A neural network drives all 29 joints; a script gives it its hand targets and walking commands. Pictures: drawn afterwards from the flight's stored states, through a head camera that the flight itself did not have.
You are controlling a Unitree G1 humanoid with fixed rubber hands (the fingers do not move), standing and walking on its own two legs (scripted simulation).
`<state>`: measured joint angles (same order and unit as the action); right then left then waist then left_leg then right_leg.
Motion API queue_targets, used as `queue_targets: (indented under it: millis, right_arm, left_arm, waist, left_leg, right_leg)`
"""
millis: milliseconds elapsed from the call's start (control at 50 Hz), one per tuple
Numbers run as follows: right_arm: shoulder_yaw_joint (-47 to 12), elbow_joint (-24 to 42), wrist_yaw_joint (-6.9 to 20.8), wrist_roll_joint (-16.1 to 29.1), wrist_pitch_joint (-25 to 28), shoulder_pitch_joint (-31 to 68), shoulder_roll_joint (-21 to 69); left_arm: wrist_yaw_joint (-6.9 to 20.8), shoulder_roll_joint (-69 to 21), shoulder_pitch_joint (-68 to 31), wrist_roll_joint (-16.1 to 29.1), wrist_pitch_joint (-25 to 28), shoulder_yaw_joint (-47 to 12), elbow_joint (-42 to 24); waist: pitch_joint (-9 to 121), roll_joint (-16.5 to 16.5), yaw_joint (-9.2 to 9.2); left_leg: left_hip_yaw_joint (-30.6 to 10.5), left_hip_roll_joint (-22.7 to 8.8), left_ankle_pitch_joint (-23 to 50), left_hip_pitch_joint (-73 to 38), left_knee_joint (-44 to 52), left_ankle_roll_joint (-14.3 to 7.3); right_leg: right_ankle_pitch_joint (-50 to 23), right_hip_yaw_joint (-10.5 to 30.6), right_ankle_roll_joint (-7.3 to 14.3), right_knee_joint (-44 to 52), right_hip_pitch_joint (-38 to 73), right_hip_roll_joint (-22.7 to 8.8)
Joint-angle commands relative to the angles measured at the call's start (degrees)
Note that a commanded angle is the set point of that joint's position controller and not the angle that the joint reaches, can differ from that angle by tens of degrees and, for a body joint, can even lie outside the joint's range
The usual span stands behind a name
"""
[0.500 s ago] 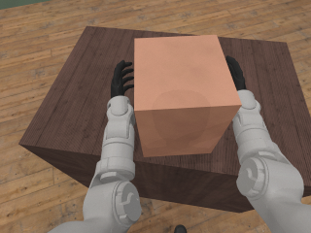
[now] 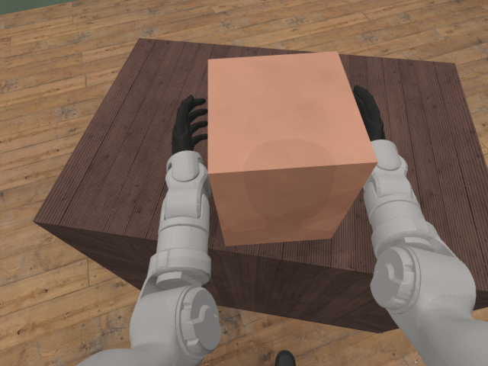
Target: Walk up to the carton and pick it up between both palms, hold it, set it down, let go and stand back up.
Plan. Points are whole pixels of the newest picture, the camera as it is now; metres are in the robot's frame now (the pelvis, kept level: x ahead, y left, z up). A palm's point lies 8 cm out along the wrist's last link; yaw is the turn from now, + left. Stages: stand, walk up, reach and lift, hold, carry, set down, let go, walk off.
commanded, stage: reach and lift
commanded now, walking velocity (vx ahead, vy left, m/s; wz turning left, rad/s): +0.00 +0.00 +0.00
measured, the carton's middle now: (275, 158) +0.43 -0.01 +0.05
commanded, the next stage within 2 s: none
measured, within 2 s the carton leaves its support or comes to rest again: leaves its support in 0.62 s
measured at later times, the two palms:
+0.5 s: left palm (185, 149) +0.41 +0.14 +0.09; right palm (367, 135) +0.45 -0.15 +0.09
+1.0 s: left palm (176, 162) +0.38 +0.14 +0.10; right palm (368, 148) +0.42 -0.14 +0.10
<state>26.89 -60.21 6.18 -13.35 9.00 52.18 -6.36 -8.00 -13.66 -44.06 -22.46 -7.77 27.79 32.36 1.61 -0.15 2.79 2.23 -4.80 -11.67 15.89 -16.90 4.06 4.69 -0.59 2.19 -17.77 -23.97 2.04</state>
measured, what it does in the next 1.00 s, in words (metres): stands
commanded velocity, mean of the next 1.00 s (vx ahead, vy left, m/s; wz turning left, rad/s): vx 0.00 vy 0.00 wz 0.00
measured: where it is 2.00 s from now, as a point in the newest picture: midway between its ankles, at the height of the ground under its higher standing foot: outside the picture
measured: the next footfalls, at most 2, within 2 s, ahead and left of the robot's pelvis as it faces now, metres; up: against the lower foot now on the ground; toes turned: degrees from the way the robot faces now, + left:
none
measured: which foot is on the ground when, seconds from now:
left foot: down 0.00-1.00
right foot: down 0.00-1.00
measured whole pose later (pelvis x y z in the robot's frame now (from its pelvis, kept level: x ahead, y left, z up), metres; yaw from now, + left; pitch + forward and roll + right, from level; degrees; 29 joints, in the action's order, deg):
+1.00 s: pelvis -0.04 -0.01 +0.00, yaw +4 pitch +12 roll +1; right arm 29.4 -74.9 -0.7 -18.3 22.1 56.0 -7.9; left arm -9.3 -8.1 -47.4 -17.2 2.5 25.5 45.8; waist 5.2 -1.4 1.4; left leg 0.2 -3.9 -7.9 22.0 -17.9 4.4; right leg 2.0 -4.9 3.1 -18.1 -28.3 0.1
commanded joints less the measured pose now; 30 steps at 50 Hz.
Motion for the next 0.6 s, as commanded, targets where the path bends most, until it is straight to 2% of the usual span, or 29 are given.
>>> queue_targets:
  millis: [0, 40, 100, 160, 180, 220, 340, 400, 420, 500, 520, 560, 580]
  right_arm:
    - [-12.01, -0.95, 6.28, -3.63, 0.55, 23.96, 25.68]
    - [-12.14, 0.2, 6.22, -3.85, 1.05, 24.84, 25.71]
    - [-11.72, -0.76, 5.91, -3.94, 0.52, 24.31, 26.66]
    - [-11.69, -0.84, 5.84, -4.33, 1.04, 25.06, 26.57]
    - [-11.51, -1.9, 5.69, -4.43, 0.92, 24.14, 26.47]
    - [-11.74, -1.72, 5.72, -4.34, 1.23, 24.88, 25.92]
    - [-13.61, -1.29, 4.86, -4.02, 3.03, 26.18, 27.6]
    - [-15.09, -1.0, 4.47, -3.29, 5.58, 28.62, 28.0]
    - [-15.97, -0.59, 4.27, -2.99, 7.04, 29.36, 28.16]
    - [-17.84, -0.07, 2.7, -4.09, 13.32, 33.24, 28.32]
    - [-17.98, -0.81, 2.35, -4.35, 14.25, 33.48, 28.29]
    - [-16.85, -2.93, 1.83, -4.91, 15.58, 33.89, 27.21]
    - [-15.78, -3.49, 1.56, -5.33, 16.24, 33.98, 26.56]
  left_arm:
    - [3.57, -20.01, -22.83, 0.61, -0.05, -13.68, 1.05]
    - [3.6, -19.88, -22.58, 0.77, 0.09, -13.77, 1.65]
    - [3.92, -19.08, -23.3, 0.46, -0.17, -13.04, 2.27]
    - [3.74, -19.62, -24.23, 0.72, 0.27, -13.36, 1.67]
    - [3.7, -19.74, -23.49, 0.36, 0.16, -13.52, 2.26]
    - [3.66, -19.64, -23.02, 0.46, 0.16, -13.37, 2.02]
    - [3.25, -21.02, -25.57, 1.55, 1.53, -15.7, 0.6]
    - [2.81, -22.01, -28.48, 2.3, 3.56, -17.76, -0.62]
    - [2.58, -22.66, -29.44, 2.95, 4.66, -19.03, -1.59]
    - [2.7, -23.49, -32.33, 3.15, 9.59, -20.85, -0.21]
    - [2.87, -23.82, -31.93, 2.74, 10.43, -20.67, 0.78]
    - [2.99, -24.24, -31.94, 2.62, 11.57, -20.94, 2.45]
    - [3.14, -24.6, -32.81, 2.84, 12.09, -21.56, 2.81]
  waist:
    - [31.57, -4.81, 2.39]
    - [32.7, -5.12, 2.79]
    - [29.55, -4.76, 2.52]
    - [31.68, -4.7, 2.55]
    - [30.97, -4.5, 2.07]
    - [31.07, -5.08, 2.54]
    - [35.91, -5.18, 1.55]
    - [39.87, -4.34, 1.72]
    - [41.86, -4.02, 1.69]
    - [46.19, -4.48, 1.72]
    - [45.61, -4.83, 1.87]
    - [43.46, -4.36, 1.03]
    - [43.51, -3.68, 0.22]
  left_leg:
    - [5.19, 4.64, 13.67, 2.48, 1.57, -3.95]
    - [5.16, 4.72, 14.6, 2.39, 1.24, -4.03]
    - [5.51, 4.98, 11.2, 3.82, 2.45, -4.39]
    - [5.42, 4.93, 12.96, 3.02, 2.01, -4.06]
    - [5.41, 4.86, 13.74, 2.39, 1.74, -3.87]
    - [5.31, 4.73, 14.12, 2.16, 1.77, -3.96]
    - [5.25, 4.74, 16.66, 3.36, 0.53, -3.78]
    - [5.15, 4.45, 18.83, 3.72, 0.11, -3.15]
    - [5.12, 4.38, 21.59, 3.32, -0.78, -2.7]
    - [5.45, 4.32, 24.85, 6.36, -1.77, -2.13]
    - [5.52, 4.31, 24.12, 7.7, -1.28, -2.28]
    - [5.23, 4.04, 23.8, 7.16, -1.03, -2.01]
    - [4.99, 4.02, 22.77, 5.96, -0.89, -1.83]
  right_leg:
    - [-25.93, -3.73, -3.86, -4.34, 30.32, -2.21]
    - [-26.69, -3.83, -3.95, -4.38, 30.36, -2.16]
    - [-24.39, -3.44, -4.16, -3.83, 31.55, -2.73]
    - [-25.11, -3.9, -4.16, -4.09, 30.97, -2.4]
    - [-25.96, -4.04, -4.07, -4.09, 31.13, -2.26]
    - [-25.52, -4.16, -4.08, -3.88, 30.46, -2.1]
    - [-30.84, -4.2, -3.97, -5.06, 32.8, -2.12]
    - [-34.07, -4.62, -3.8, -6.11, 34.32, -2.07]
    - [-37.05, -4.83, -3.61, -6.65, 34.8, -1.93]
    - [-45.64, -5.13, -3.58, -8.78, 39.6, -2.28]
    - [-45.54, -5.1, -3.52, -8.93, 40.36, -2.37]
    - [-43.94, -5.47, -3.06, -8.32, 38.74, -2.12]
    - [-40.86, -5.68, -2.79, -7.55, 36.69, -2.1]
